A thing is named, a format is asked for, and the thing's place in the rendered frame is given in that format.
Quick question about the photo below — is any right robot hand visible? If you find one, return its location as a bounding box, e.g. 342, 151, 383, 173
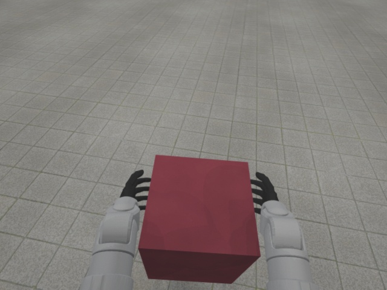
250, 172, 279, 214

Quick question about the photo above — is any left robot hand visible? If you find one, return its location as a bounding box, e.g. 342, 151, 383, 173
120, 170, 151, 210

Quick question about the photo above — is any right robot forearm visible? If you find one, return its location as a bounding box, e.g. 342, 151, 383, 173
260, 200, 319, 290

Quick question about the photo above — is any left robot forearm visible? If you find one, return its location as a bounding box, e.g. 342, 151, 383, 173
80, 196, 140, 290

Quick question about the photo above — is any carton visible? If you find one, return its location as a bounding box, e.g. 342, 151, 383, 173
138, 155, 261, 284

